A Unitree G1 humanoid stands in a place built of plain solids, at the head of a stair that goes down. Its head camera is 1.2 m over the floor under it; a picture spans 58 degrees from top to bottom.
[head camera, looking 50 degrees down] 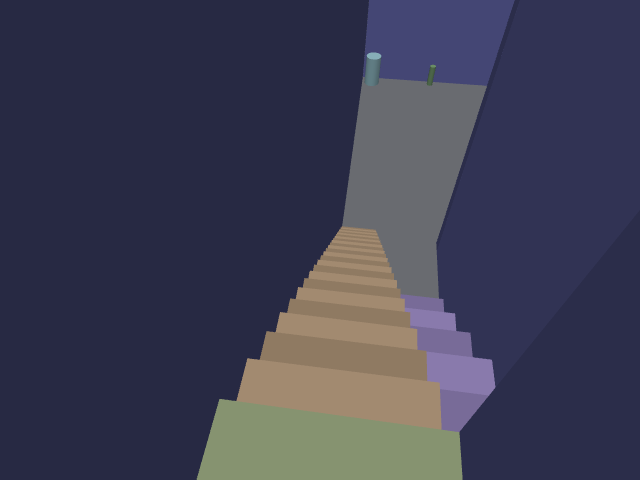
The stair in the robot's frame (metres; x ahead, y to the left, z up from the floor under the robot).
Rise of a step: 0.21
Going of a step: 0.21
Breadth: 0.65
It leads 8 degrees to the right of straight ahead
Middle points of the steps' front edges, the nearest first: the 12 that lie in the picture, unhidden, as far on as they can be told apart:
0.39 -0.04 0.00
0.60 -0.07 -0.20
0.81 -0.10 -0.40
1.02 -0.13 -0.61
1.23 -0.16 -0.82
1.44 -0.19 -1.02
1.65 -0.22 -1.23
1.87 -0.25 -1.43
2.08 -0.27 -1.64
2.29 -0.30 -1.85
2.50 -0.33 -2.05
2.71 -0.36 -2.26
